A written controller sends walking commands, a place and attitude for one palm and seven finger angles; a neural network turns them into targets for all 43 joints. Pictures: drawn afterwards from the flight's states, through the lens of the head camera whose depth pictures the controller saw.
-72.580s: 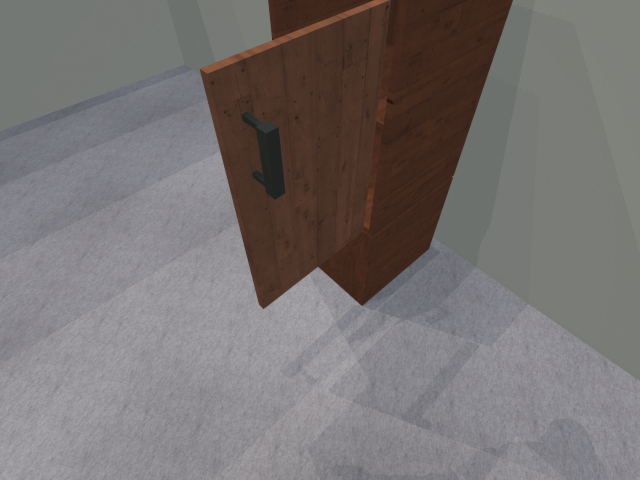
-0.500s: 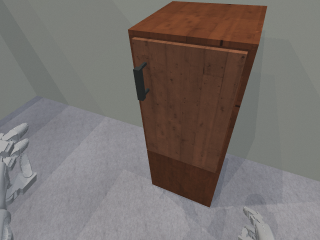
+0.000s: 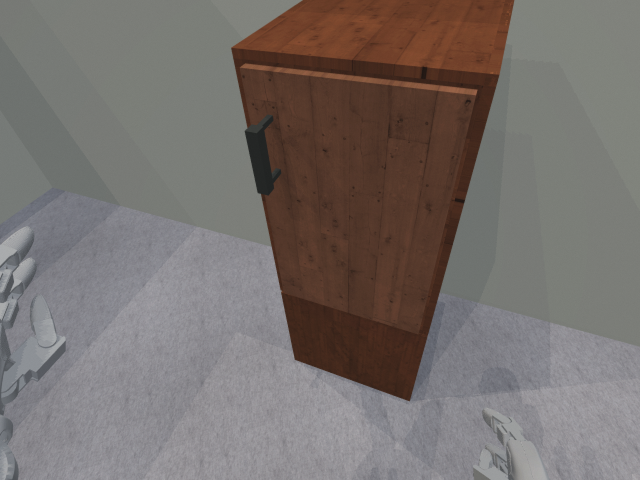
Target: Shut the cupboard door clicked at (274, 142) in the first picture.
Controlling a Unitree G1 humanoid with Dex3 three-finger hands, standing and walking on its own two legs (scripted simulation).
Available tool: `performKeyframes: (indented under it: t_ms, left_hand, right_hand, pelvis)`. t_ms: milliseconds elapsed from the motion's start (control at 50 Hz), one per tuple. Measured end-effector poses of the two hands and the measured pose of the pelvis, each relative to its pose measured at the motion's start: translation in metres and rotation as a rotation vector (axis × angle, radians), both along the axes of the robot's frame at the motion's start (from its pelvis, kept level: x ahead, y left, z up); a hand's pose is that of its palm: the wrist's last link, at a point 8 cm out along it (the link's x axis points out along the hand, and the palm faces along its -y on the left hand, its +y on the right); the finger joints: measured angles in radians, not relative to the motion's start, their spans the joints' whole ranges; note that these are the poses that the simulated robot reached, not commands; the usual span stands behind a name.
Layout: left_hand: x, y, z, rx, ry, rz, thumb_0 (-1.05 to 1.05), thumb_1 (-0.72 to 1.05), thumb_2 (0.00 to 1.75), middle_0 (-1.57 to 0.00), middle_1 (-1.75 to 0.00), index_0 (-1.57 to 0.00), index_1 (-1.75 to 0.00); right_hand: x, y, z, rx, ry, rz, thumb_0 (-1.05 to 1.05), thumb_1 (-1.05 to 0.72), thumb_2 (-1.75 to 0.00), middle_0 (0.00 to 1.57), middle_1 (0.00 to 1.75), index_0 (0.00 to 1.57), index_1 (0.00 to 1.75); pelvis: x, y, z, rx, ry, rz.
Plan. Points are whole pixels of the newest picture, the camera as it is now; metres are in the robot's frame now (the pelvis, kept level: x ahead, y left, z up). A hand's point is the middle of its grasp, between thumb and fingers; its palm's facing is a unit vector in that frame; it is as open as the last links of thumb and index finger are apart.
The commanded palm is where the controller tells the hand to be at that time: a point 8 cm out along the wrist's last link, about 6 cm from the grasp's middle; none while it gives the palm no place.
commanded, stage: step back with the hand held close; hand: left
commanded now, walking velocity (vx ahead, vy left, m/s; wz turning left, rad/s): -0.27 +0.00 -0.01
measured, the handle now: (266, 155) +0.61 +0.15 +0.11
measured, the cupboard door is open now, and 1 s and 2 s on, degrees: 0 0 0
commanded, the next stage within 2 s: stop stepping back and stand still in 1.70 s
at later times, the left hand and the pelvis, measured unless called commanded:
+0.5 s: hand (5, 404) +0.14 +0.29 +0.16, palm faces +0.42 -0.78 -0.47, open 7.4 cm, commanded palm +0.08 +0.32 +0.17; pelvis -0.06 +0.02 -0.01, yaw -1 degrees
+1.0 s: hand out of the picture +0.09 +0.29 +0.16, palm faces +0.45 -0.75 -0.48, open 7.4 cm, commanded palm +0.02 +0.32 +0.17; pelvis -0.12 +0.02 -0.02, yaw +1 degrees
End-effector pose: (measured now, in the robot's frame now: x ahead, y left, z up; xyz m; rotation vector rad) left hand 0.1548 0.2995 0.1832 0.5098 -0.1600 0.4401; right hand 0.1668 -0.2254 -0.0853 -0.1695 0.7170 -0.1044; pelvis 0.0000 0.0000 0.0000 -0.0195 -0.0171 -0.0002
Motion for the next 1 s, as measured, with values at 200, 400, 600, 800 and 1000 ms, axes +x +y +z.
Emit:
performKeyframes:
  t_ms: [200,400,600,800,1000]
  left_hand:
    - [-0.005,0.007,-0.01,0.033,0.054,-0.054,0.01,0.89,0.9,-0.21,-0.3,-0.22,-0.3]
    - [-0.033,0.02,-0.008,0.052,-0.011,-0.075,0.01,0.89,0.9,-0.21,-0.3,-0.22,-0.3]
    - [-0.071,0.024,-0.01,0.077,-0.094,-0.05,0.01,0.89,0.9,-0.21,-0.3,-0.21,-0.3]
    - [-0.087,0.018,-0.009,0.069,-0.168,-0.083,0.01,0.89,0.9,-0.21,-0.3,-0.21,-0.3]
    - [-0.109,0.023,-0.002,0.158,-0.168,-0.093,0.01,0.89,0.9,-0.21,-0.3,-0.22,-0.3]
  right_hand:
    - [-0.023,-0.017,-0.001,-0.057,0.058,-0.108,0.01,-0.9,-0.9,0.2,0.3,0.2,0.3]
    - [-0.054,0.0,0.011,-0.08,0.027,-0.098,0.01,-0.9,-0.9,0.2,0.3,0.2,0.3]
    - [-0.092,0.008,0.001,-0.086,0.025,-0.06,0.01,-0.9,-0.9,0.2,0.3,0.2,0.3]
    - [-0.128,0.0,-0.004,-0.115,0.063,-0.066,0.01,-0.9,-0.9,0.2,0.3,0.2,0.3]
    - [-0.139,-0.002,-0.004,-0.12,0.036,-0.057,0.01,-0.9,-0.9,0.2,0.3,0.2,0.3]
  pelvis:
    - [-0.012,0.013,-0.005,0.009,0.035,-0.013]
    - [-0.045,0.022,-0.008,0.007,0.034,-0.019]
    - [-0.075,0.022,-0.017,-0.007,0.02,-0.009]
    - [-0.095,0.021,-0.02,-0.018,0.024,-0.001]
    - [-0.115,0.015,-0.022,-0.03,0.038,0.014]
